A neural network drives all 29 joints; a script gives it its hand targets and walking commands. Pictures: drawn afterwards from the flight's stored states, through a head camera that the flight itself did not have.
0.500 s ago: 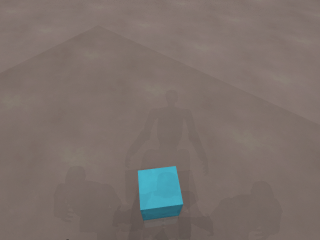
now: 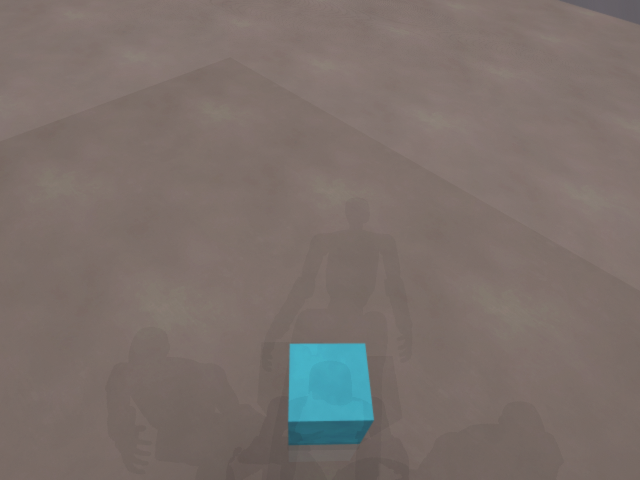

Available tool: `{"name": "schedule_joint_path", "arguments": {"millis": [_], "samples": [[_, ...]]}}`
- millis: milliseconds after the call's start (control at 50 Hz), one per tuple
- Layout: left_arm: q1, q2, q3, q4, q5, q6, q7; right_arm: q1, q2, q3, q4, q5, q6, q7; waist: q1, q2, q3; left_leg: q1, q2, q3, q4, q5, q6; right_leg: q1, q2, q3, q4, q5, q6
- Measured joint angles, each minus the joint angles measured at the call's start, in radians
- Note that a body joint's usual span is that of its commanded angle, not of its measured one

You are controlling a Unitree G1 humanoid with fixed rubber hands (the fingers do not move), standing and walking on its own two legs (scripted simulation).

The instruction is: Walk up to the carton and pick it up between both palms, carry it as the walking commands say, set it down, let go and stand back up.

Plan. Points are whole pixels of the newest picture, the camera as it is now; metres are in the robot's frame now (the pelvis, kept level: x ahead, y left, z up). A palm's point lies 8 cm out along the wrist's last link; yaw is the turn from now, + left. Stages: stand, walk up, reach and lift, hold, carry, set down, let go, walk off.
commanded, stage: walk up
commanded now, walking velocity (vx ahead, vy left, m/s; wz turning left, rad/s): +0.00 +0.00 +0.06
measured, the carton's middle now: (325, 395) +0.42 -0.04 -0.65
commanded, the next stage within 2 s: stand in 1.16 s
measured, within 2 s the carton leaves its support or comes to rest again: neither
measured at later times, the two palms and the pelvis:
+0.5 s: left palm out of the picture -0.01 +0.23 -0.15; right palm out of the picture +0.01 -0.21 -0.14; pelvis +0.01 +0.01 +0.00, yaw +2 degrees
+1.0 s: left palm out of the picture -0.02 +0.22 -0.15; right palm out of the picture +0.01 -0.23 -0.14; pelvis +0.00 +0.00 +0.00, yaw +4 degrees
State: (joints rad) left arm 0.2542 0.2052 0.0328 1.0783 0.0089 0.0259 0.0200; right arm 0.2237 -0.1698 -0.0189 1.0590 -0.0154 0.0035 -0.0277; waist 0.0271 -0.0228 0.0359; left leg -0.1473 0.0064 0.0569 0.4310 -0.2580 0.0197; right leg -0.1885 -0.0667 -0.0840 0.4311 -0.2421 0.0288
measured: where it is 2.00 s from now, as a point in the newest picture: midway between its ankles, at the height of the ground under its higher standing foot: outside the picture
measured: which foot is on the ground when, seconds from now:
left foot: down 0.00-1.00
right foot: down 0.00-1.00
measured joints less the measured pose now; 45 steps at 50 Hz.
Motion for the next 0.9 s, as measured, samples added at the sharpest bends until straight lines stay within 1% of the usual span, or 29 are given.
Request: {"name": "schedule_joint_path", "arguments": {"millis": [80,160,280,580,900], "samples": [[0.023,-0.008,-0.008,0.028,0.005,-0.01,-0.006,0.008,0.024,0.015,0.021,0.004,-0.015,0.0,0.001,-0.019,0.002,0.041,-0.021,0.004,-0.058,0.019,0.017,0.046,-0.015,0.004,-0.072,0.065,0.009],[0.034,-0.018,-0.017,0.054,0.004,-0.02,-0.002,0.018,0.029,0.012,0.04,0.005,-0.021,-0.001,-0.003,-0.015,0.003,0.054,-0.033,-0.002,-0.075,0.026,0.025,0.062,-0.027,-0.002,-0.088,0.066,0.029],[0.042,-0.029,-0.026,0.077,0.003,-0.026,0.005,0.038,0.028,0.006,0.06,0.003,-0.027,0.001,-0.013,-0.002,0.004,0.056,-0.039,-0.01,-0.079,0.024,0.028,0.069,-0.033,-0.01,-0.094,0.062,0.035],[0.017,-0.052,-0.023,0.066,0.002,-0.028,0.018,0.075,0.027,-0.001,0.079,0.001,-0.03,-0.005,-0.027,0.019,-0.003,0.027,-0.03,-0.035,-0.041,0.002,0.016,0.055,-0.027,-0.035,-0.066,0.036,0.025],[0.016,-0.049,-0.016,0.05,0.003,-0.025,0.019,0.061,0.016,-0.004,0.066,0.0,-0.023,-0.009,-0.023,0.021,-0.01,-0.005,-0.019,-0.057,-0.014,0.004,0.001,0.035,-0.017,-0.057,-0.049,0.033,0.01]]}}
